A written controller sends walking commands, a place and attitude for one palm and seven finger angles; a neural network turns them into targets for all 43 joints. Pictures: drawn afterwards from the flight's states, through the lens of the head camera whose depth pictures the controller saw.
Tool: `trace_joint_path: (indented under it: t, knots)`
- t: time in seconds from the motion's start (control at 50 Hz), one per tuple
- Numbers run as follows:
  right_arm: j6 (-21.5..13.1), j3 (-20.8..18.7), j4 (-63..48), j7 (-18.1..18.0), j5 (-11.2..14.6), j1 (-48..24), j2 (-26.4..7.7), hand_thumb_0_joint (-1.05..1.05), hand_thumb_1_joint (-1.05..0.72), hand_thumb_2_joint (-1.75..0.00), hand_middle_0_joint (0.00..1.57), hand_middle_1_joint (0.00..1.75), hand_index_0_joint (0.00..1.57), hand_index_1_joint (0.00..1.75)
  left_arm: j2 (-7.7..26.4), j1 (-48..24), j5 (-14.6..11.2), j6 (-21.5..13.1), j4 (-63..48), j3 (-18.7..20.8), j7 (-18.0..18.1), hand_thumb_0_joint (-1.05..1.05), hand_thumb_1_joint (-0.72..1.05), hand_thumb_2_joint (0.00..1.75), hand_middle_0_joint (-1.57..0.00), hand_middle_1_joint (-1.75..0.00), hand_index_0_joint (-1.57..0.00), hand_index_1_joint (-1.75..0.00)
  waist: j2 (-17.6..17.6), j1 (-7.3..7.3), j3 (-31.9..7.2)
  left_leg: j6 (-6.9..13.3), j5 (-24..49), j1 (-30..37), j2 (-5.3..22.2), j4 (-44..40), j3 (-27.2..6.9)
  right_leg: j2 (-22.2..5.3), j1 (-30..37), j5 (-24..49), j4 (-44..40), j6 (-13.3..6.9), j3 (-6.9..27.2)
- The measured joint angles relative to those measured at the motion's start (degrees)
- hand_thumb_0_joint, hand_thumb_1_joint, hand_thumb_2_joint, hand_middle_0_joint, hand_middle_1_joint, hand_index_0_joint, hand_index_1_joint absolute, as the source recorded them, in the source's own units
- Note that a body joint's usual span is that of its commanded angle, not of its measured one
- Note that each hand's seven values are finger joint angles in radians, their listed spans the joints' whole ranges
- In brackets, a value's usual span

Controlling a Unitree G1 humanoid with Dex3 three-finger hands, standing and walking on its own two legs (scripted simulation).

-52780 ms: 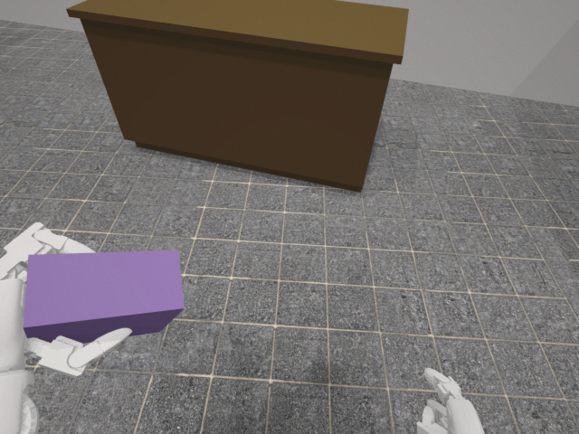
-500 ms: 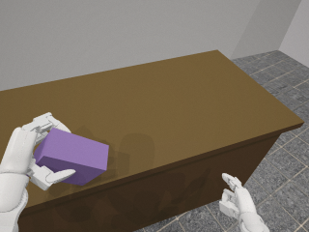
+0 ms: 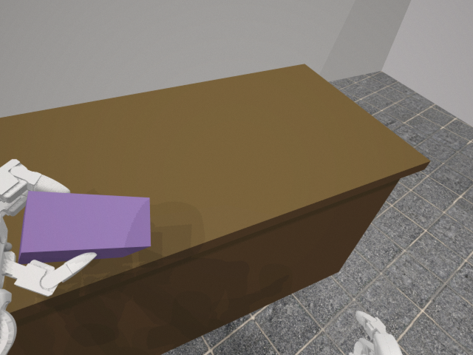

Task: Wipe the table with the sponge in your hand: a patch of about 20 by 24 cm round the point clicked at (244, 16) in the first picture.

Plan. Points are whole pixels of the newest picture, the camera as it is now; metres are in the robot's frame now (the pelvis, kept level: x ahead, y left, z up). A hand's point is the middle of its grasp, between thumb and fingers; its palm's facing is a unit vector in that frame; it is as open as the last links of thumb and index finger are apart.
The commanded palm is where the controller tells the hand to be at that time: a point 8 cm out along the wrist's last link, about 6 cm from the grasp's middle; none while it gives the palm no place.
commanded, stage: step back with the hand held close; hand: left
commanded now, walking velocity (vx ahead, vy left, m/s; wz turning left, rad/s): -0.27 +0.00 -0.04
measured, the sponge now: (103, 230) +0.25 +0.19 +0.15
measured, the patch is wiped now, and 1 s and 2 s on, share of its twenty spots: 1.00 1.00 1.00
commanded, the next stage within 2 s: stop stepping back and stand still in 0.96 s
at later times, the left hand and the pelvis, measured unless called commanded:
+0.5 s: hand (14, 262) +0.17 +0.24 +0.20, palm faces +0.45 -0.78 -0.43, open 10.3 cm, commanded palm +0.11 +0.28 +0.22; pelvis -0.04 +0.00 -0.01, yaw +2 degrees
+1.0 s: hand out of the picture +0.05 +0.26 +0.21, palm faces +0.46 -0.80 -0.39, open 10.3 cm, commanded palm +0.01 +0.28 +0.22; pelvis -0.15 +0.00 +0.01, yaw -1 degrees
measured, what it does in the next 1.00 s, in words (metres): walks backwards: left foot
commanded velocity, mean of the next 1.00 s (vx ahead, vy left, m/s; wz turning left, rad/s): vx -0.38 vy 0.00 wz -0.07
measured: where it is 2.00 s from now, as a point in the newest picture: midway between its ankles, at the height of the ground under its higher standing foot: outside the picture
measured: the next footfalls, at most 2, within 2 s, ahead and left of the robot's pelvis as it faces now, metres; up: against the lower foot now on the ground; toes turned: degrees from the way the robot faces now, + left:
left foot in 0.84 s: -0.08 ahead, +0.16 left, +0.00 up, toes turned +3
right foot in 1.08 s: -0.10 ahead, -0.11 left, +0.00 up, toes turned -1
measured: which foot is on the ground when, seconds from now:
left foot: down 0.00-0.62, up 0.64-0.82, down 0.84-1.00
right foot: down 0.00-0.84, up 0.86-1.00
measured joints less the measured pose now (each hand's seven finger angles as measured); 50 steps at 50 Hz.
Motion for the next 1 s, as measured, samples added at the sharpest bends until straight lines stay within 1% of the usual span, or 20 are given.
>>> trace_joint_path:
  t: [0.14,0.24,0.34,0.4,0.46,0.5,0.54,0.56,0.6,0.64,0.7,0.74,0.78,0.82,0.84,0.86,0.88,0.92,0.96,1.0]
  knots:
    - [-1.5,0.0,-1.7,0.4,-0.3,-0.9,0.4,0.02,-0.91,-0.9,0.2,0.3,0.21,0.3,1.7,-0.5,1.5,-3.0,-2.5,2.4,0.2,-0.01,-0.54,1.05,-0.7,-1.33,-0.74,-1.31,-0.4,1.06,0.6,0.0,0.0,-2.2,0.4,2.6,0.3,-0.3,-1.7,0.3,1.9,0.1,-0.6]
    - [-1.5,-0.3,-1.0,0.6,-0.3,-1.0,0.2,0.02,-0.9,-0.9,0.2,0.3,0.21,0.3,0.4,-2.8,1.0,-3.2,-0.5,2.7,0.3,-0.01,-0.54,1.06,-0.7,-1.34,-0.74,-1.31,0.2,1.79,-0.1,-0.2,-1.5,-3.2,1.1,4.2,0.8,-0.4,-2.1,0.3,2.2,0.0,-1.1]
    - [-1.4,-0.2,0.0,0.9,-0.5,-2.2,0.1,0.02,-0.91,-0.9,0.2,0.3,0.21,0.3,-1.1,-4.1,0.8,-2.5,-0.3,0.7,0.6,-0.01,-0.54,1.06,-0.7,-1.34,-0.74,-1.31,-0.6,1.05,1.0,-0.3,0.4,-4.3,1.5,3.0,1.7,-1.1,-2.6,2.2,0.5,0.1,-1.4]
    - [-1.7,-0.2,-0.8,0.9,-0.7,-2.5,0.6,0.02,-0.9,-0.9,0.2,0.3,0.21,0.3,0.0,-2.6,1.6,-2.8,-2.1,1.2,0.6,-0.01,-0.54,1.06,-0.7,-1.34,-0.74,-1.31,-1.5,0.35,2.2,0.1,2.6,-4.8,1.4,2.9,2.4,-1.1,-3.7,2.0,1.7,0.6,-0.6]
    - [-2.1,-0.9,-1.4,1.0,-1.0,-1.5,1.1,0.02,-0.9,-0.9,0.2,0.3,0.21,0.3,1.3,-1.1,2.6,-3.3,-3.1,2.5,0.2,-0.01,-0.54,1.06,-0.7,-1.34,-0.74,-1.31,-1.3,-0.4,2.2,0.1,1.5,-5.6,1.3,4.6,1.8,0.1,-3.4,-2.4,7.4,1.1,1.4]
    - [-2.3,-1.3,-0.9,1.1,-1.3,-0.7,1.3,0.02,-0.9,-0.9,0.2,0.3,0.21,0.3,1.4,-0.6,2.7,-3.6,-3.3,3.4,0.0,-0.01,-0.54,1.06,-0.7,-1.34,-0.75,-1.31,-0.5,0.01,1.2,-0.2,1.1,-6.3,1.9,5.2,1.3,1.1,-1.9,-7.7,11.1,1.5,2.2]
    - [-2.6,-1.4,0.0,1.3,-1.3,-0.4,1.7,0.02,-0.9,-0.9,0.2,0.3,0.21,0.3,1.2,-0.7,2.3,-4.0,-3.3,4.6,-0.1,-0.01,-0.54,1.06,-0.7,-1.34,-0.75,-1.31,0.0,1.0,0.3,-0.8,1.2,-7.0,2.8,5.2,1.4,1.8,0.7,-11.1,10.0,1.1,2.6]
    - [-2.7,-1.4,0.5,1.3,-1.3,-0.8,1.9,0.02,-0.9,-0.9,0.2,0.3,0.21,0.3,0.8,-1.1,1.9,-4.2,-3.1,4.9,0.0,-0.01,-0.54,1.06,-0.7,-1.34,-0.75,-1.31,0.4,1.53,0.4,-1.2,1.5,-7.3,3.5,5.0,1.4,2.4,1.2,-11.9,8.4,0.4,2.7]
    - [-2.8,-1.3,1.6,1.3,-0.9,-2.0,2.0,0.02,-0.9,-0.9,0.2,0.3,0.21,0.3,-0.5,-2.8,1.1,-4.5,-2.2,4.3,0.1,-0.01,-0.54,1.06,-0.7,-1.34,-0.75,-1.31,1.4,1.79,1.5,-1.9,2.9,-7.1,4.6,3.6,0.8,3.3,1.6,-8.0,5.9,0.1,2.1]
    - [-2.5,-1.3,1.9,1.4,-0.4,-3.1,2.3,0.02,-0.91,-0.9,0.2,0.3,0.21,0.3,-1.2,-4.2,0.6,-4.3,-1.6,2.5,0.0,-0.01,-0.54,1.06,-0.7,-1.34,-0.74,-1.31,1.0,1.49,2.2,-3.0,4.9,-7.3,4.5,2.9,0.4,3.1,1.8,-6.0,4.0,-0.1,1.9]
    - [-1.5,-1.6,1.4,1.5,-0.2,-4.3,2.5,0.02,-0.91,-0.9,0.2,0.3,0.21,0.3,-1.6,-3.4,0.2,-3.8,-1.8,-0.3,-0.6,-0.01,-0.54,1.06,-0.7,-1.34,-0.74,-1.31,-0.2,0.03,2.1,-3.7,-2.2,-8.0,3.7,8.5,-0.8,2.0,1.5,-4.1,1.4,-0.1,2.1]
    - [-1.0,-1.7,0.4,1.5,-0.2,-4.8,2.7,0.02,-0.91,-0.9,0.2,0.3,0.21,0.3,-0.8,-0.9,0.2,-3.4,-3.0,-1.0,-1.2,-0.01,-0.54,1.06,-0.7,-1.34,-0.74,-1.31,-1.6,-1.01,1.5,-3.7,-4.6,-7.3,3.5,10.6,-1.0,0.8,0.7,-2.2,-0.4,0.2,2.7]
    - [-0.6,-1.7,-1.0,1.4,-0.2,-5.1,2.5,0.02,-0.91,-0.9,0.2,0.3,0.21,0.3,0.9,1.8,0.2,-3.4,-4.5,-0.5,-1.5,-0.01,-0.54,1.06,-0.7,-1.34,-0.74,-1.31,-3.0,-1.85,1.1,-3.8,-4.0,-5.1,4.1,7.8,-1.1,-0.2,-0.6,-0.4,-1.6,0.8,3.4]
    - [-0.6,-2.0,-2.2,1.3,-0.4,-5.1,1.8,0.02,-0.91,-0.9,0.2,0.3,0.21,0.3,2.6,4.0,0.0,-3.6,-6.0,0.6,-1.5,-0.01,-0.54,1.06,-0.7,-1.34,-0.74,-1.31,-3.4,-2.26,0.8,-3.6,-0.7,-1.6,5.2,0.8,-1.2,-0.9,-2.5,1.0,-1.8,1.6,3.6]
    - [-0.9,-2.4,-2.7,1.1,-0.5,-5.1,1.1,0.02,-0.91,-0.9,0.2,0.3,0.21,0.3,3.4,4.6,-0.1,-3.7,-6.7,1.1,-1.4,-0.01,-0.54,1.06,-0.7,-1.34,-0.74,-1.31,-3.0,-2.43,0.7,-4.3,-0.4,-0.3,5.8,-3.0,-1.5,-1.1,-3.8,1.4,-1.3,2.1,3.3]
    - [-1.3,-2.8,-2.4,0.8,-0.6,-5.3,1.1,0.02,-0.91,-0.9,0.2,0.3,0.21,0.3,4.3,4.6,-0.2,-3.8,-6.9,1.9,-1.2,-0.01,-0.54,1.06,-0.7,-1.34,-0.75,-1.31,-3.7,-2.3,1.3,-5.2,-0.4,-0.9,5.1,-3.3,-1.3,-1.8,-4.7,1.6,-0.5,2.3,3.6]
    - [-1.8,-3.1,-1.9,0.6,-0.7,-5.4,1.3,0.01,-0.91,-0.9,0.2,0.3,0.21,0.3,4.9,4.6,-0.2,-3.8,-6.9,2.8,-1.0,-0.01,-0.55,1.06,-0.7,-1.34,-0.75,-1.31,-4.4,-1.6,1.9,-5.6,0.2,-1.3,4.7,-2.8,-1.0,-1.7,-5.4,-0.5,1.9,2.4,4.2]
    - [-3.2,-3.2,-0.9,0.5,-1.0,-4.7,2.2,0.01,-0.91,-0.9,0.2,0.3,0.2,0.29,4.9,5.1,-0.4,-3.5,-6.3,4.4,-0.3,-0.01,-0.55,1.06,-0.7,-1.34,-0.75,-1.31,-4.5,0.27,1.8,-5.6,1.7,-1.4,5.3,-2.8,0.0,-0.2,-6.7,-8.8,10.4,2.6,3.8]
    - [-5.0,-2.9,0.2,0.6,-1.2,-3.5,3.1,0.02,-0.91,-0.9,0.2,0.3,0.2,0.29,3.7,5.0,-0.7,-3.0,-5.7,5.3,0.4,-0.01,-0.55,1.06,-0.7,-1.34,-0.75,-1.31,-3.5,1.57,0.9,-5.5,3.1,-1.1,6.7,-3.7,0.5,1.5,-6.1,-14.8,17.2,2.6,2.6]
    - [-6.5,-2.3,1.3,1.0,-1.0,-2.3,3.6,0.02,-0.91,-0.9,0.2,0.3,0.2,0.29,1.5,3.3,-1.0,-2.6,-4.4,4.8,0.9,-0.01,-0.55,1.06,-0.7,-1.34,-0.75,-1.31,-2.2,2.86,0.1,-5.9,4.4,-0.4,8.0,-4.9,0.8,1.9,-2.5,-16.4,15.6,2.4,1.0]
